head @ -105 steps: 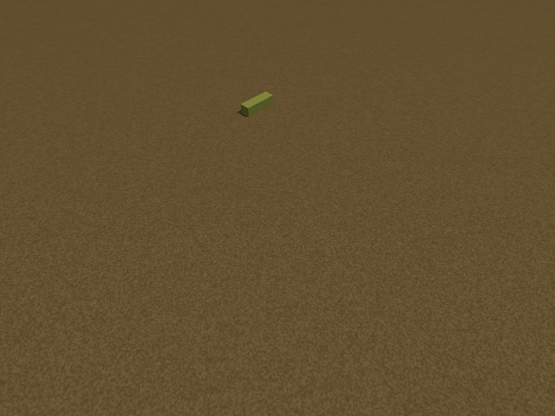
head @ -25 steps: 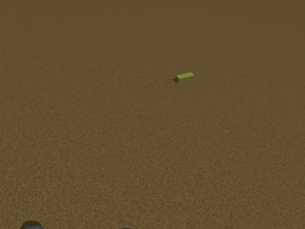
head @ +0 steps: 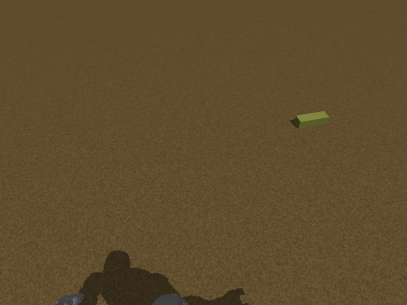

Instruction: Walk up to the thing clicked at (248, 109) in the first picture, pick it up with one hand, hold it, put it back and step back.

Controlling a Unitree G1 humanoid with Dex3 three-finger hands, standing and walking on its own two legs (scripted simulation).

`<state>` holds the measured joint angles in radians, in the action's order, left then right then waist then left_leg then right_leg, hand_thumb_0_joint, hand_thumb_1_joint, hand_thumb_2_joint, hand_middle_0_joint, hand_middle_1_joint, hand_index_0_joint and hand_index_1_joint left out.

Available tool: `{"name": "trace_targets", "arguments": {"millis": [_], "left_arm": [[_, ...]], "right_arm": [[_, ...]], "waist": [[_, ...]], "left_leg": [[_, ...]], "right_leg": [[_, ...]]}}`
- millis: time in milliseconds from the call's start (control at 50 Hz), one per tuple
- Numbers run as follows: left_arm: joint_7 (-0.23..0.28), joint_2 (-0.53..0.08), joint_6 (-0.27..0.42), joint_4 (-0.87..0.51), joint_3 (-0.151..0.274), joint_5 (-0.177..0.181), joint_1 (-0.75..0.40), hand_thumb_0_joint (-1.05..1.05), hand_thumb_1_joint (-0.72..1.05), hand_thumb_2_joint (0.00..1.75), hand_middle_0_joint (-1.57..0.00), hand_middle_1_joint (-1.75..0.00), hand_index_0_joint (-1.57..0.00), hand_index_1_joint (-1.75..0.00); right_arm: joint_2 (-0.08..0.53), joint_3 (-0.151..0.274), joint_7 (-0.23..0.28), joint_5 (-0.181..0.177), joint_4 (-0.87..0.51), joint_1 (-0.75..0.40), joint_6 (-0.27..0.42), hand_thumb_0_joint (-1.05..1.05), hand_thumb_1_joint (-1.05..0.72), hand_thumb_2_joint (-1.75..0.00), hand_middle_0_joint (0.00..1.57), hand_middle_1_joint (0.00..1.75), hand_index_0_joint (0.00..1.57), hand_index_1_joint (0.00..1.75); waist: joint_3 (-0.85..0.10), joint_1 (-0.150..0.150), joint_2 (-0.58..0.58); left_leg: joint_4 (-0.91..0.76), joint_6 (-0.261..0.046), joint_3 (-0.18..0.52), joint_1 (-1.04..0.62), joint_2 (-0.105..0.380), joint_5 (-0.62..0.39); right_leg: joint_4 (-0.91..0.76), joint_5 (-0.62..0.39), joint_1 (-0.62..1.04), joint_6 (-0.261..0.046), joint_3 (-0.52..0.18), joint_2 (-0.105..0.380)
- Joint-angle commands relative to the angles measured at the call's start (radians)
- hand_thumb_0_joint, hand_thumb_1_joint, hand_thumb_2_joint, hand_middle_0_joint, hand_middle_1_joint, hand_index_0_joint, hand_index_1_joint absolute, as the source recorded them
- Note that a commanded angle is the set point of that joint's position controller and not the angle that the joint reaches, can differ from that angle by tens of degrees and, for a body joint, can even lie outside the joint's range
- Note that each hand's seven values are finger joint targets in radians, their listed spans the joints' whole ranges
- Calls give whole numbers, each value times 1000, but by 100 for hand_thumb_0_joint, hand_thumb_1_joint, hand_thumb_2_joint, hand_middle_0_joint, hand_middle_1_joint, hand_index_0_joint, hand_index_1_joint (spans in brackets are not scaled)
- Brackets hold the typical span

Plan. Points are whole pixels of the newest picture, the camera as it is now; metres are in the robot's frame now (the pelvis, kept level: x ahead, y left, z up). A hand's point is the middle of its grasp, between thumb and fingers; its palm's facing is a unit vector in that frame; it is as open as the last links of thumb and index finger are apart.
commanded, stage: walk up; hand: left
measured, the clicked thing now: (311, 119) +1.51 -0.67 -0.74
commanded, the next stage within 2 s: none
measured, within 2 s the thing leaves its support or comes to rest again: neither
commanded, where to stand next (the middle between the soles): +1.22 -1.00 m, yaw +18 degrees
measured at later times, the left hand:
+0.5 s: hand (156, 225) +0.35 +0.17 -0.16, palm faces +0.03 -0.96 -0.29, open 7.4 cm
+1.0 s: hand (217, 195) +0.46 +0.01 -0.16, palm faces +0.22 -0.92 -0.32, open 7.4 cm
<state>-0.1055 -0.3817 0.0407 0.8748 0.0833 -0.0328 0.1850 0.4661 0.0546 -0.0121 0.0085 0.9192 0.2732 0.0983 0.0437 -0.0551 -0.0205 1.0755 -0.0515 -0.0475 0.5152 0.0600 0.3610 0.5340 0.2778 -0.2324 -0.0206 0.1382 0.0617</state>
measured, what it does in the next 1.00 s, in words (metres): walks ahead: left foot, then right foot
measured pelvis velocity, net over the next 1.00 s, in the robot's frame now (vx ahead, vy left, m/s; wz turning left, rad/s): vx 0.49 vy -0.27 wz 0.19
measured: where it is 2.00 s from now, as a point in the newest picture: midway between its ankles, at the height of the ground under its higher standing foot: (318, 196)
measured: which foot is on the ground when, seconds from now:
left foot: up 0.00-0.16, down 0.18-0.60, up 0.62-0.98, down 1.00-1.00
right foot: down 0.00-0.20, up 0.22-0.56, down 0.58-1.00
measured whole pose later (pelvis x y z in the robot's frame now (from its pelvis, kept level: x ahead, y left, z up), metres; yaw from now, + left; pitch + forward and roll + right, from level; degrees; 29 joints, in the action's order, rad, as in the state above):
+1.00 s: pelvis +0.49 -0.27 -0.02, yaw +11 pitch -2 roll -1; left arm -0.09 -0.44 -0.03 0.80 0.10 -0.05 0.35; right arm 0.42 0.02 0.03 0.00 0.89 0.32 0.11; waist 0.06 -0.09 0.05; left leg 0.60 -0.07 -0.12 0.42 0.01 0.16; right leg 0.65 0.46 -0.16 -0.09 0.20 -0.03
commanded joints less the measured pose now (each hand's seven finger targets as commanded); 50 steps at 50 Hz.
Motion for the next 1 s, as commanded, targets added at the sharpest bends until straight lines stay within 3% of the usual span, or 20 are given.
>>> {"name": "trace_targets", "arguments": {"millis": [0, 80, 120, 140, 160, 180, 200, 240, 300, 420, 480, 560, 580, 600, 620, 700, 840, 940, 960, 980], "left_arm": [[7, -291, 19, -109, 77, -5, -31, 0, 90, 90, -20, -30, -20, -30], [-6, -292, 0, -143, 68, -1, -54, 0, 90, 90, -20, -30, -20, -30], [-2, -246, -6, -155, 50, 3, -1, 0, 90, 90, -20, -30, -20, -30], [4, -215, -8, -153, 38, 4, 41, 0, 90, 90, -20, -30, -20, -30], [8, -170, -9, -177, 25, 3, 84, 0, 90, 90, -20, -30, -20, -30], [14, -263, -18, -192, 46, 5, 95, 0, 90, 90, -20, -30, -20, -30], [19, -356, -21, -182, 60, -10, 24, 0, 90, 90, -20, -30, -20, -30], [22, -331, -17, -157, 60, 6, 32, 0, 90, 90, -20, -30, -20, -30], [-4, -303, -37, -121, 71, 2, 92, 0, 90, 90, -20, -30, -20, -30], [-44, -277, -63, -152, 83, -9, -45, 0, 90, 90, -20, -30, -20, -30], [-49, -272, -57, -151, 89, -1, -77, 0, 90, 90, -20, -30, -20, -30], [-28, -309, -40, -61, 129, -5, 167, 0, 90, 90, -20, -30, -20, -30], [-10, -399, -29, -36, 156, -27, 296, 0, 90, 90, -20, -30, -20, -30], [7, -472, -21, -68, 147, -16, 231, 0, 90, 90, -20, -30, -20, -30], [17, -458, -20, -106, 142, 0, 113, 0, 90, 90, -20, -30, -20, -30], [29, -317, -10, -113, 97, 6, 12, 0, 90, 90, -20, -30, -20, -30], [20, -267, -22, -173, 74, -13, 51, 0, 90, 90, -20, -30, -20, -30], [14, -243, -35, -218, 55, -5, 25, 0, 90, 90, -20, -30, -20, -30], [16, -210, -32, -226, 45, -6, 61, 0, 90, 90, -20, -30, -20, -30], [19, -164, -31, -244, 37, -11, 104, 0, 90, 90, -20, -30, -20, -30]], "right_arm": [[164, 54, -4, -6, -91, 9, 28, 0, -90, -90, 20, 30, 20, 30], [161, 74, 7, -13, -81, 89, 28, 0, -90, -90, 20, 30, 20, 30], [197, 93, 30, -6, -47, 235, 33, 0, -90, -90, 20, 30, 20, 30], [238, 109, 44, 8, -42, 307, 37, 0, -90, -90, 20, 30, 20, 30], [333, 131, 60, 21, -58, 346, 39, 0, -90, -90, 20, 30, 20, 30], [387, 137, 67, -4, -114, 315, 40, 0, -90, -90, 20, 30, 20, 30], [374, 139, 72, -43, -121, 261, 39, 0, -90, -90, 20, 30, 20, 30], [303, 101, 77, -32, -133, 159, 49, 0, -90, -90, 20, 30, 20, 30], [282, 84, 66, -16, -127, 96, 59, 0, -90, -90, 20, 30, 20, 30], [351, 105, 49, 3, -108, 96, 65, 0, -90, -90, 20, 30, 20, 30], [358, 104, 53, 5, -97, 58, 58, 0, -90, -90, 20, 30, 20, 30], [272, 76, 67, 16, -78, 28, 25, 0, -90, -90, 20, 30, 20, 30], [163, 38, 69, 10, -91, 66, 22, 0, -90, -90, 20, 30, 20, 30], [178, 38, 82, -14, -120, 40, 19, 0, -90, -90, 20, 30, 20, 30], [218, 48, 94, -3, -83, 29, 14, 0, -90, -90, 20, 30, 20, 30], [229, 45, 65, -18, 27, 135, 22, 0, -90, -90, 20, 30, 20, 30], [198, 41, 55, -10, -29, 76, 18, 0, -90, -90, 20, 30, 20, 30], [195, 58, 80, -10, -20, 263, 31, 0, -90, -90, 20, 30, 20, 30], [243, 78, 91, 2, -19, 333, 31, 0, -90, -90, 20, 30, 20, 30], [327, 101, 106, 12, -38, 374, 27, 0, -90, -90, 20, 30, 20, 30]], "waist": [[30, -11, 209], [-8, 42, 120], [-93, 105, -3], [-125, 150, -68], [-160, 143, -255], [-200, 136, -133], [-147, 142, -12], [-70, 82, 30], [-18, 29, -55], [26, 64, -148], [6, 50, -153], [-145, -99, 44], [-155, -169, 345], [-136, -129, 485], [-93, -78, 338], [-7, 19, 262], [14, -15, 173], [-54, 107, 28], [-102, 139, -46], [-158, 137, -215]], "left_leg": [[-291, 28, -14, 51, 36, -77], [-419, 17, -82, -291, -20, -296], [-471, -13, -81, -537, -52, -265], [-510, -52, 30, -636, 0, -116], [-604, -126, 459, -742, 253, -11], [-746, -235, 901, -737, 447, 115], [-786, -265, 897, -647, 450, 175], [-721, -205, 560, -495, 344, -103], [-711, -169, 290, -222, 237, -116], [-780, -154, 216, -139, 192, 166], [-757, -130, 182, -108, 199, 118], [-215, -62, 3, -20, 108, -219], [117, -23, -46, 227, -6, -35], [255, -11, -9, 421, -101, 224], [302, -9, 108, 340, -4, 168], [27, 4, 48, 154, 39, 4], [-287, 16, -26, 35, 9, -99], [-544, -23, -54, -420, -43, -285], [-571, -62, 87, -569, 42, -204], [-635, -163, 512, -728, 310, -129]], "right_leg": [[-322, 53, 31, -229, -177, 205], [-205, 72, -119, -186, -58, 154], [79, -230, -156, -142, 10, 98], [315, -251, -248, -113, 15, 66], [579, 134, -450, -61, -8, -41], [712, 277, -561, -13, -166, -74], [770, 209, -564, -9, -261, 8], [757, 119, -522, 3, -260, 71], [612, 104, -369, 24, -235, 109], [360, -32, -353, 36, -155, 108], [244, -67, -228, 25, -139, 101], [33, 29, 223, -6, -58, -11], [-98, 247, 351, -28, -279, 116], [-338, 367, 339, -111, -704, 325], [-349, 436, 199, -156, -737, 353], [-239, 201, 14, -181, -324, 185], [-275, 33, 31, -201, -237, 194], [90, -347, -116, -111, -74, 102], [291, -341, -236, -57, -43, 53], [555, 142, -472, 7, -53, -48]]}}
